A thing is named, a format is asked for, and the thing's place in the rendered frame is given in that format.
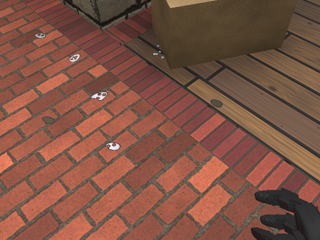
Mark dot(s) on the right robot hand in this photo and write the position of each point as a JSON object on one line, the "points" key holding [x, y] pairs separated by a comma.
{"points": [[303, 225]]}

